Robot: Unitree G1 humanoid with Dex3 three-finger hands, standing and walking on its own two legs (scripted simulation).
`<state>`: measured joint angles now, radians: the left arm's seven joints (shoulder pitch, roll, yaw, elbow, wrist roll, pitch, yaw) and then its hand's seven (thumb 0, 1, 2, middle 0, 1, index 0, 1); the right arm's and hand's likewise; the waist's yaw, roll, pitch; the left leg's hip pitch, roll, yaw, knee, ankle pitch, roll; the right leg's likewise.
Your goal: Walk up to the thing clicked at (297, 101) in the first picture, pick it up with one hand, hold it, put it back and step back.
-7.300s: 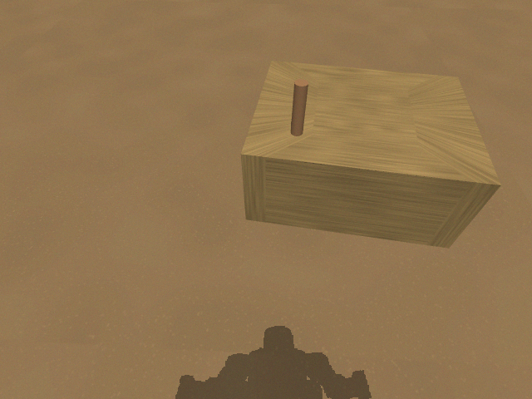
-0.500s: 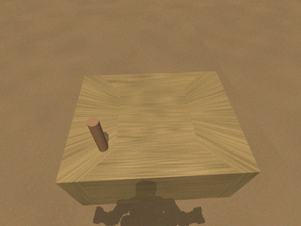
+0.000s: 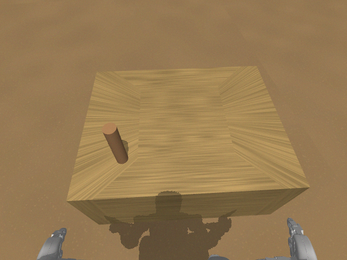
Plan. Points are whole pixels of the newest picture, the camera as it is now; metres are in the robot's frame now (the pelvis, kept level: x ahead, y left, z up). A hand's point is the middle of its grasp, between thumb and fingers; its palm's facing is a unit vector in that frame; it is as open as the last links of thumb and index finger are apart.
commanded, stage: go down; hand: left
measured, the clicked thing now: (116, 145) +0.53 +0.22 -0.22
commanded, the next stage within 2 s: none
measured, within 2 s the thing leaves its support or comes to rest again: neither
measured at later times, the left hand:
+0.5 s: hand (72, 248) +0.17 +0.25 -0.11, palm faces +0.06 -0.95 -0.32, open 17.5 cm
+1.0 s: hand (57, 245) +0.17 +0.28 -0.08, palm faces +0.16 -0.93 -0.32, open 17.5 cm
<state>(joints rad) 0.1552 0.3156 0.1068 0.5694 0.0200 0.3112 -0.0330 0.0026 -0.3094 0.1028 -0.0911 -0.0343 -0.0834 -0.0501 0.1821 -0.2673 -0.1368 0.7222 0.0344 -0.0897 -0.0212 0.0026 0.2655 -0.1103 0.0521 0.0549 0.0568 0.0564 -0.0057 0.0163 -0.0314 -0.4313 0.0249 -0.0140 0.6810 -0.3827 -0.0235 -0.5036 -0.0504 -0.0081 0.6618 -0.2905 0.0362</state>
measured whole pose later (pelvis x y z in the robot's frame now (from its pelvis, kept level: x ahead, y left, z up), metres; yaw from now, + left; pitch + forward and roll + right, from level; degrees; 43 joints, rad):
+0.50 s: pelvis +0.02 +0.01 -0.01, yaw +1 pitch +10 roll -1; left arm 0.27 0.32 0.13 0.30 0.01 0.44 -0.06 0.00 -0.59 0.03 -0.10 -0.03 -0.09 -0.05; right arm 0.26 -0.25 -0.13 0.55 0.02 -0.11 -0.03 0.00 0.50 -0.04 0.05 0.05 0.06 0.05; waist -0.01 0.03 -0.09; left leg -0.51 0.02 -0.03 0.81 -0.47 -0.02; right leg -0.56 -0.06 -0.02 0.77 -0.37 0.05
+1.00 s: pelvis +0.00 +0.00 -0.03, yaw +2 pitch +8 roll -1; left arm 0.25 0.39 0.24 0.22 -0.01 0.44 -0.12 -0.01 -0.57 0.08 -0.08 -0.03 -0.07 -0.05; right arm 0.38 -0.22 -0.07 0.34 0.03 -0.14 -0.09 -0.01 0.53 -0.04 0.05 0.05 0.06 0.05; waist -0.01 0.01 -0.12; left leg -0.56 0.02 -0.06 0.90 -0.49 -0.03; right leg -0.61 -0.06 -0.04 0.87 -0.40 0.03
